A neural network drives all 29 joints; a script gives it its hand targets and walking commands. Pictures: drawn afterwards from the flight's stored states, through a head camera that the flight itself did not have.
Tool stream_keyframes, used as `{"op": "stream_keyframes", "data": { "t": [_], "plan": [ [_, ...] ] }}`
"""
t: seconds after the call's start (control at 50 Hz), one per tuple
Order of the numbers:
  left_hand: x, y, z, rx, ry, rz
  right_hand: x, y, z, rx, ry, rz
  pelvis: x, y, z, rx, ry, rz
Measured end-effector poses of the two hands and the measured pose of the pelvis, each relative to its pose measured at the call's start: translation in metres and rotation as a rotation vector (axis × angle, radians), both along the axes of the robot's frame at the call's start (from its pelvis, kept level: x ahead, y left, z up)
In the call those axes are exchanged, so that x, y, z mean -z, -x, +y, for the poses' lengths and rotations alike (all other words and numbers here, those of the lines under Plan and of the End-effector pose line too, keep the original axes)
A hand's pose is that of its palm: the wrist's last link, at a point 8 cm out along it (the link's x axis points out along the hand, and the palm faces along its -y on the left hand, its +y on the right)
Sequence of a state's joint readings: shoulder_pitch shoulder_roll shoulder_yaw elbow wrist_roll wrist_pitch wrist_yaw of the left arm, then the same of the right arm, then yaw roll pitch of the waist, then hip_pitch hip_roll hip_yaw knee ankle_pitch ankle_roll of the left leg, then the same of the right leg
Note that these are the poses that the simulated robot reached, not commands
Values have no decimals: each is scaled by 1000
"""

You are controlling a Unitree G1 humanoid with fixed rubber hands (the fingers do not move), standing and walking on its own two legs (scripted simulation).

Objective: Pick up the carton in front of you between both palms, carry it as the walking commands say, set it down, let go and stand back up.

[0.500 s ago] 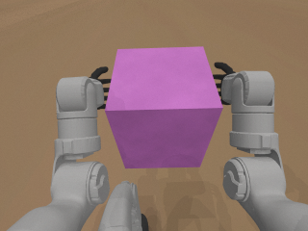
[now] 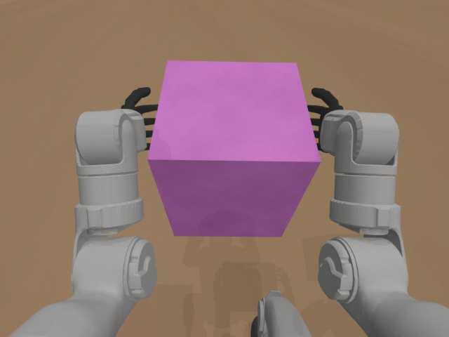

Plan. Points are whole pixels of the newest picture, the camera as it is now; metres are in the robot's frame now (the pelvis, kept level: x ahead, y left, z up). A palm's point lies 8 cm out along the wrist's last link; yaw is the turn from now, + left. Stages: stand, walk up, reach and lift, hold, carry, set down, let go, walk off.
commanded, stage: carry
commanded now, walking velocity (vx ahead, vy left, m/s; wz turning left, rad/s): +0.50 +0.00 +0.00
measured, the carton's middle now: (229, 157) +0.40 +0.00 +0.11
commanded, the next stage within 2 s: none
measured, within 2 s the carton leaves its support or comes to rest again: neither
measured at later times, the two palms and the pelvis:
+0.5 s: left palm (174, 85) +0.63 +0.12 +0.10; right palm (298, 86) +0.64 -0.18 +0.10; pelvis +0.29 -0.03 +0.02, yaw +2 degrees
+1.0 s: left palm (169, 34) +0.87 +0.16 +0.11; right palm (272, 36) +0.87 -0.14 +0.12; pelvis +0.61 +0.01 +0.02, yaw -1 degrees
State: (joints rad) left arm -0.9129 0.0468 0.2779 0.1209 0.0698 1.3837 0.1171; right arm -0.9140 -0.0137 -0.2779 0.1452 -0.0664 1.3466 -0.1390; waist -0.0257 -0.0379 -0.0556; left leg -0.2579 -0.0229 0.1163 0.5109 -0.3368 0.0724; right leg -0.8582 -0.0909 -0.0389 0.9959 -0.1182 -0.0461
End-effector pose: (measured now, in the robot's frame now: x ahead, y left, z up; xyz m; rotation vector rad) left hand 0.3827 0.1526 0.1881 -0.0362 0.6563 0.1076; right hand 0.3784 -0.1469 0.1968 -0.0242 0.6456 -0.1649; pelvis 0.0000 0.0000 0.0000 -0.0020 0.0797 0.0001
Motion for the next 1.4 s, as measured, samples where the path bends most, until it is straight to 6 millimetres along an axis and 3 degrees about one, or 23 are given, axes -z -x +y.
{"op": "stream_keyframes", "data": {
  "t": [0.1,0.16,0.22,0.32,0.48,0.58,0.7,0.78,0.88,1.04,1.18,1.28,1.4],
  "plan": [
    [-10,-64,-7,-11,-25,34,-3,-67,-7,-27,9,35,4,-75,-14,-14,-8,0],
    [-2,-105,-16,-23,-47,55,11,-112,-15,-53,-13,55,15,-123,-25,-35,-16,-17],
    [19,-135,-24,-37,-73,106,36,-149,-22,-75,-44,106,16,-155,-31,-36,-4,-23],
    [60,-170,-30,-43,-73,226,74,-189,-28,-82,-47,226,-1,-198,-39,-40,-20,-15],
    [85,-239,-32,-64,-43,209,99,-256,-31,-40,-83,209,-18,-278,-33,-29,-30,14],
    [89,-286,-20,-82,-14,138,102,-301,-19,-10,-107,137,-16,-344,-18,-24,-23,18],
    [99,-348,9,-100,37,26,103,-362,10,13,-106,25,5,-436,6,6,-23,6],
    [105,-375,18,-82,36,79,106,-385,19,7,-61,76,-4,-480,15,21,-5,4],
    [95,-418,16,-42,22,91,95,-421,17,21,-43,89,-16,-534,19,16,14,-3],
    [77,-514,-1,-34,5,22,82,-515,-1,22,-53,19,-11,-637,4,11,8,-19],
    [100,-619,-32,-45,-39,36,116,-624,-31,4,-87,35,17,-740,-27,-22,13,-30],
    [116,-658,-36,-81,-50,159,132,-677,-35,-26,-98,160,0,-785,-40,-45,-10,-16],
    [103,-714,-32,-109,-41,134,119,-739,-30,-56,-87,133,-16,-847,-43,-37,-21,-5]
  ]
}}
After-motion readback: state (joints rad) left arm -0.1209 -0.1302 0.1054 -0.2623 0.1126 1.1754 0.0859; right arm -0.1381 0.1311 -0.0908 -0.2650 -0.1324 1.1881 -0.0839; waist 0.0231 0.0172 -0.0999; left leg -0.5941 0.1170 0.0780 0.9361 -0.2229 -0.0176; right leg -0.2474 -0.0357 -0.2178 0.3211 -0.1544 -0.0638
